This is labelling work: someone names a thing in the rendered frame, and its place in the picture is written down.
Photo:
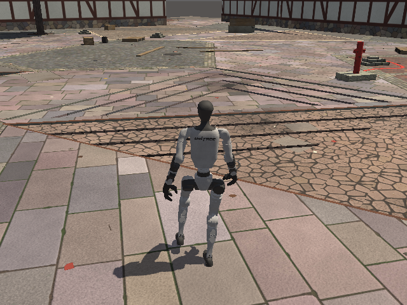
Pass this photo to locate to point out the left robot shin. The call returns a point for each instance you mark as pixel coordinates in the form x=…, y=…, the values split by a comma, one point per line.
x=182, y=215

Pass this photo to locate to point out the robot left forearm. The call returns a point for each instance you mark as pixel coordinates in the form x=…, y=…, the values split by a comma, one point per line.
x=172, y=171

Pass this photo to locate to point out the left robot hand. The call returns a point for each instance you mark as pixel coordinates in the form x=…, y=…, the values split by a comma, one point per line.
x=167, y=192

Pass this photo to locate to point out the left robot upper arm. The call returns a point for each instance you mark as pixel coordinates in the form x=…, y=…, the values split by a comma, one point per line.
x=181, y=144

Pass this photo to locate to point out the right robot hand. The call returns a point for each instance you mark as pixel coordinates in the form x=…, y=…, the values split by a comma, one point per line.
x=228, y=176

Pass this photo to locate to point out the right robot upper arm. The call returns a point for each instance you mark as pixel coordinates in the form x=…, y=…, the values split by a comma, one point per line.
x=227, y=146

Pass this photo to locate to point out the robot right forearm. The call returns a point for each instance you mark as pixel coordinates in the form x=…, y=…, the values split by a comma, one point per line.
x=232, y=167

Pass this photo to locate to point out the left robot thigh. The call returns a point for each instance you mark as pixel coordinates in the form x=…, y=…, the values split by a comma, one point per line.
x=187, y=185

